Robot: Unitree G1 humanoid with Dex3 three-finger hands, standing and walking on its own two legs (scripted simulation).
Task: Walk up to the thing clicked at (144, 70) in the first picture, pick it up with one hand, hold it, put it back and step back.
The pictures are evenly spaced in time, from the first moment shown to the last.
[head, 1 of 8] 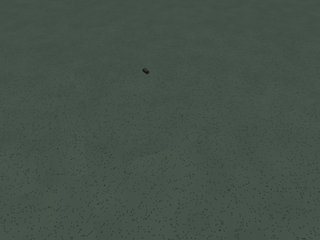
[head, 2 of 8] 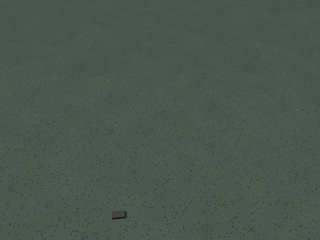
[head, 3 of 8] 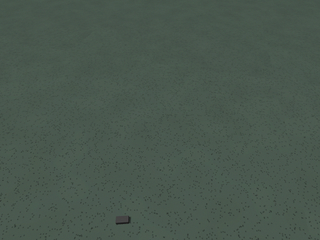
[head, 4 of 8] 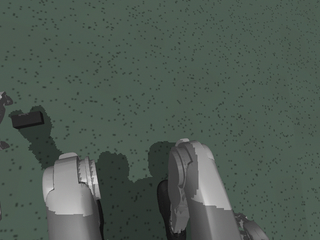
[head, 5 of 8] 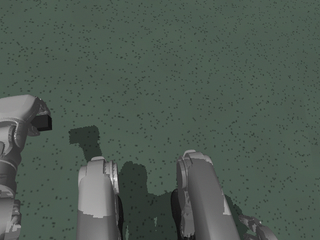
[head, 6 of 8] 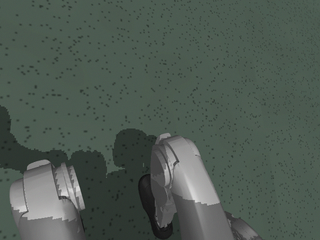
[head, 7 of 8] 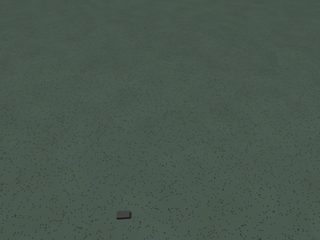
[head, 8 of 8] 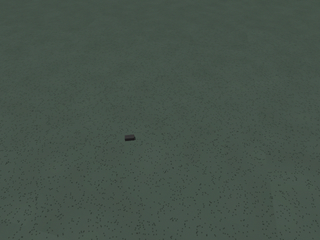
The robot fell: no
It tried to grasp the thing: yes
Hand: left
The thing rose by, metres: 0.69
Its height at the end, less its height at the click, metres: +0.00
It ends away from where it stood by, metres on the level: 0.01
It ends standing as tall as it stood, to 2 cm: yes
